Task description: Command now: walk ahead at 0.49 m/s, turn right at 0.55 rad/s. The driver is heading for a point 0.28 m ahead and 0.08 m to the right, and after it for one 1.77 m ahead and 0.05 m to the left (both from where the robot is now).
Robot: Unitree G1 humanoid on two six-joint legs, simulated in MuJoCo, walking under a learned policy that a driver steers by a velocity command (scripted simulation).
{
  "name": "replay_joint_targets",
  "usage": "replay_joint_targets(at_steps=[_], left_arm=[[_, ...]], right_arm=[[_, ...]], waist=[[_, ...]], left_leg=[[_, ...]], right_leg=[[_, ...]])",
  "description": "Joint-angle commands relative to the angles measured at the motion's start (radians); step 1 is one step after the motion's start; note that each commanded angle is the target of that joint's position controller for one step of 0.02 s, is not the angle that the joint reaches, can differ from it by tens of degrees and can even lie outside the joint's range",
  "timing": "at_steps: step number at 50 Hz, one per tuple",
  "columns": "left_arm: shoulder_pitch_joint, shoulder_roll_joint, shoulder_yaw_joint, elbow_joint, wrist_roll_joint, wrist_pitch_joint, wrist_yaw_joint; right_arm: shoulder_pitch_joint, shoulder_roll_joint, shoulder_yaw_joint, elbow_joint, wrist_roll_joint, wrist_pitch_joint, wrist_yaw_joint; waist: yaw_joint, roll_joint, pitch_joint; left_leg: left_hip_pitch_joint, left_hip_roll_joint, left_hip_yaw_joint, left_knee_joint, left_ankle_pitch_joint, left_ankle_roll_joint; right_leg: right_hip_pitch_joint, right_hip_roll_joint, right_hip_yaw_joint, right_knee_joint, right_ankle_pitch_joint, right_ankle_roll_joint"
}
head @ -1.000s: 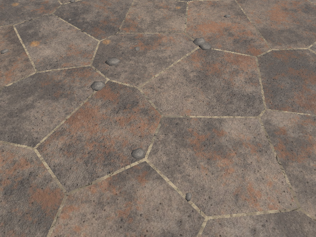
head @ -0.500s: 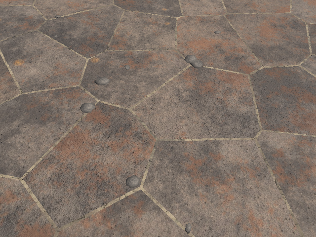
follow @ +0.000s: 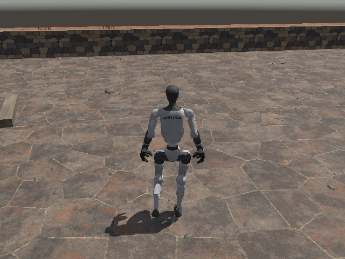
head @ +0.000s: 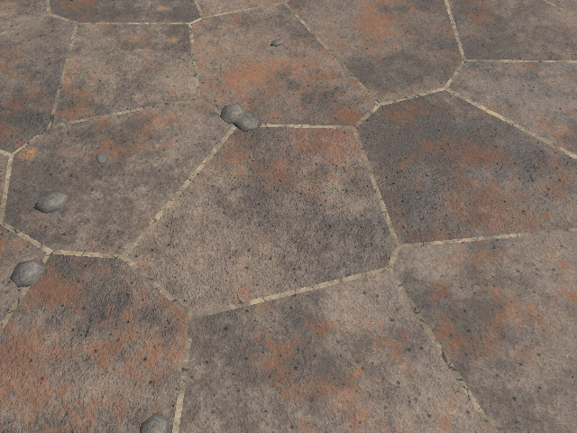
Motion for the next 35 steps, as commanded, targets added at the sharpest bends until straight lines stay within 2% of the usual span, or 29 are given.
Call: replay_joint_targets(at_steps=[1, 2, 4, 5, 7, 9, 11, 14, 15, 16, 17, 18, 19, 20, 21, 22, 23, 24, 26, 29, 32, 33, 34, 35], left_arm=[[-0.021, 0.104, 0.017, -0.084, 0.003, -0.022, 0.01], [-0.005, 0.117, 0.019, -0.082, -0.002, -0.024, 0.017], [0.023, 0.159, 0.028, -0.086, 0.002, -0.022, 0.034], [0.037, 0.169, 0.031, -0.086, 0.003, -0.016, 0.042], [0.067, 0.172, 0.035, -0.086, -0.005, 0.002, 0.051], [0.103, 0.173, 0.036, -0.082, -0.011, 0.019, 0.056], [0.114, 0.162, 0.033, -0.081, -0.014, 0.034, 0.063], [0.079, 0.147, 0.03, -0.112, -0.008, 0.049, 0.08], [0.046, 0.135, 0.025, -0.13, -0.009, 0.052, 0.082], [0.042, 0.091, 0.01, -0.157, 0.001, 0.048, 0.081], [0.162, 0.035, -0.005, -0.162, 0.016, 0.045, 0.079], [0.304, 0.099, -0.004, -0.166, -0.007, 0.041, 0.069], [0.278, 0.19, 0.019, -0.14, -0.02, 0.054, 0.068], [0.166, 0.217, 0.03, -0.156, -0.019, 0.075, 0.072], [0.119, 0.206, 0.033, -0.165, -0.017, 0.096, 0.079], [0.097, 0.192, 0.033, -0.179, -0.015, 0.111, 0.083], [0.106, 0.159, 0.026, -0.186, -0.017, 0.12, 0.082], [0.114, 0.128, 0.019, -0.193, -0.018, 0.122, 0.082], [0.096, 0.104, 0.012, -0.215, -0.013, 0.118, 0.082], [0.053, 0.1, 0.005, -0.244, -0.005, 0.114, 0.072], [0.037, 0.117, 0.009, -0.258, -0.006, 0.118, 0.056], [0.028, 0.116, 0.008, -0.263, -0.001, 0.119, 0.051], [0.035, 0.111, 0.007, -0.262, 0.003, 0.119, 0.047], [0.068, 0.1, 0.006, -0.248, 0.008, 0.118, 0.042]], right_arm=[[0.053, -0.113, -0.037, -0.073, -0.017, 0.01, -0.007], [0.037, -0.102, -0.036, -0.084, -0.027, 0.02, -0.01], [-0.044, -0.097, -0.035, -0.123, -0.042, 0.03, -0.02], [-0.082, -0.09, -0.033, -0.137, -0.045, 0.031, -0.023], [-0.144, -0.063, -0.023, -0.158, -0.043, 0.03, -0.02], [-0.194, -0.065, -0.021, -0.183, -0.03, 0.032, -0.014], [-0.228, -0.084, -0.024, -0.207, -0.022, 0.038, -0.008], [-0.185, -0.135, -0.041, -0.208, -0.028, 0.027, 0.002], [-0.129, -0.143, -0.046, -0.196, -0.035, 0.018, 0.002], [-0.054, -0.183, -0.054, -0.192, -0.056, 0.011, -0.004], [-0.004, -0.227, -0.056, -0.203, -0.077, 0.021, -0.014], [0.041, -0.223, -0.063, -0.184, -0.053, 0.042, -0.01], [-0.02, -0.152, -0.047, -0.224, -0.036, 0.056, -0.011], [-0.055, -0.108, -0.034, -0.24, -0.036, 0.072, -0.017], [-0.091, -0.098, -0.026, -0.244, -0.042, 0.088, -0.019], [-0.12, -0.104, -0.025, -0.243, -0.045, 0.098, -0.022], [-0.131, -0.121, -0.03, -0.238, -0.052, 0.104, -0.024], [-0.131, -0.126, -0.034, -0.235, -0.055, 0.106, -0.025], [-0.119, -0.137, -0.042, -0.23, -0.049, 0.107, -0.03], [-0.123, -0.16, -0.053, -0.231, -0.039, 0.115, -0.035], [-0.132, -0.182, -0.063, -0.231, -0.03, 0.127, -0.03], [-0.116, -0.185, -0.063, -0.223, -0.024, 0.129, -0.026], [-0.106, -0.186, -0.061, -0.214, -0.016, 0.132, -0.021], [-0.112, -0.181, -0.057, -0.206, -0.006, 0.136, -0.016]], waist=[[-0.046, -0.001, -0.108], [-0.047, -0.007, -0.093], [-0.035, -0.022, -0.054], [-0.025, -0.033, -0.05], [0.003, -0.064, -0.073], [0.032, -0.098, -0.105], [0.04, -0.117, -0.114], [0.004, -0.138, -0.137], [-0.032, -0.136, -0.155], [-0.055, -0.08, -0.244], [-0.011, 0.14, -0.361], [0.028, 0.329, -0.489], [0.008, 0.184, -0.424], [-0.02, 0.107, -0.318], [-0.014, 0.066, -0.248], [0.0, 0.079, -0.186], [0.013, 0.103, -0.148], [0.015, 0.126, -0.14], [0.007, 0.136, -0.159], [-0.006, 0.129, -0.2], [-0.009, 0.151, -0.192], [-0.016, 0.151, -0.185], [-0.01, 0.146, -0.182], [0.013, 0.134, -0.182]], left_leg=[[-0.17, 0.077, -0.048, -0.101, 0.048, -0.014], [-0.163, 0.076, -0.034, -0.153, 0.07, -0.033], [-0.171, 0.047, -0.004, -0.291, 0.16, -0.071], [-0.157, 0.025, 0.008, -0.377, 0.221, -0.081], [-0.088, -0.032, 0.028, -0.553, 0.356, -0.081], [-0.048, -0.078, 0.031, -0.657, 0.45, -0.078], [-0.047, -0.094, 0.004, -0.723, 0.436, -0.074], [-0.012, -0.093, -0.037, -0.808, 0.364, -0.046], [0.069, -0.079, -0.023, -0.878, 0.434, -0.024], [0.264, 0.036, -0.094, -0.866, 0.643, 0.029], [0.55, 0.28, -0.323, -0.792, 1.085, 0.152], [0.681, 0.456, -0.614, -0.817, 0.942, 0.311], [0.606, 0.396, -0.563, -0.851, 0.704, 0.29], [0.513, 0.323, -0.405, -0.866, 0.562, 0.234], [0.398, 0.267, -0.317, -0.898, 0.47, 0.208], [0.288, 0.229, -0.253, -0.932, 0.409, 0.198], [0.198, 0.184, -0.174, -0.97, 0.381, 0.188], [0.171, 0.165, -0.125, -0.991, 0.38, 0.191], [0.195, 0.186, -0.083, -1.005, 0.433, 0.218], [0.223, 0.229, -0.044, -1.009, 0.439, 0.234], [0.204, 0.238, 0.005, -1.013, 0.356, 0.215], [0.197, 0.237, 0.001, -1.005, 0.334, 0.212], [0.196, 0.234, -0.003, -0.99, 0.313, 0.206], [0.182, 0.222, 0.005, -0.958, 0.295, 0.188]], right_leg=[[0.167, -0.274, 0.384, -0.289, 0.131, -0.198], [0.12, -0.264, 0.35, -0.3, 0.16, -0.201], [0.057, -0.235, 0.282, -0.287, 0.353, -0.19], [0.041, -0.209, 0.245, -0.261, 0.435, -0.169], [0.027, -0.157, 0.192, -0.205, 0.478, -0.116], [0.058, -0.156, 0.221, -0.168, 0.418, -0.08], [0.113, -0.175, 0.287, -0.119, 0.342, -0.064], [0.209, -0.196, 0.403, 0.004, 0.286, -0.045], [0.204, -0.165, 0.403, 0.081, 0.262, -0.019], [0.132, -0.104, 0.36, 0.253, 0.163, 0.023], [-0.078, 0.019, 0.235, 0.513, -0.398, 0.086], [-0.233, 0.014, 0.202, 0.735, -0.615, 0.117], [-0.291, -0.05, 0.216, 0.835, -0.527, 0.151], [-0.325, -0.077, 0.168, 0.863, -0.446, 0.174], [-0.317, -0.104, 0.147, 0.846, -0.393, 0.187], [-0.288, -0.128, 0.136, 0.81, -0.356, 0.188], [-0.231, -0.131, 0.1, 0.765, -0.323, 0.186], [-0.202, -0.128, 0.075, 0.716, -0.305, 0.185], [-0.185, -0.141, 0.057, 0.623, -0.288, 0.186], [-0.128, -0.172, 0.048, 0.483, -0.227, 0.172], [-0.046, -0.167, 0.012, 0.361, -0.197, 0.146], [-0.013, -0.158, 0.009, 0.312, -0.207, 0.134], [0.024, -0.144, 0.004, 0.245, -0.205, 0.117], [0.091, -0.125, -0.009, 0.133, -0.157, 0.096]])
